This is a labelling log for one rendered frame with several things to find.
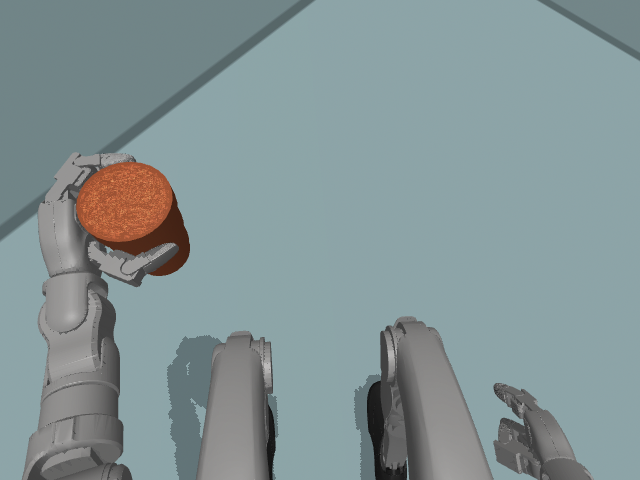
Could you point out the right robot arm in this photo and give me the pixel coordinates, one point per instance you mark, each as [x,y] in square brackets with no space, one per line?
[564,469]

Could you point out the right robot foot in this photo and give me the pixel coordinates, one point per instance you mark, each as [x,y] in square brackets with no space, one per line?
[376,430]

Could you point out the right robot hand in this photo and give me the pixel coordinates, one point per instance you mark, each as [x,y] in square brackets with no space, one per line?
[524,449]

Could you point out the left robot arm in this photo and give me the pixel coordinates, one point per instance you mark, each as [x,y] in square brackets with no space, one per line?
[79,435]

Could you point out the left robot hand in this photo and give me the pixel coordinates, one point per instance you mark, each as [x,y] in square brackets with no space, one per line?
[67,246]

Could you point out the cup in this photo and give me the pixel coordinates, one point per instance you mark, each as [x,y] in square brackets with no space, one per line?
[131,206]

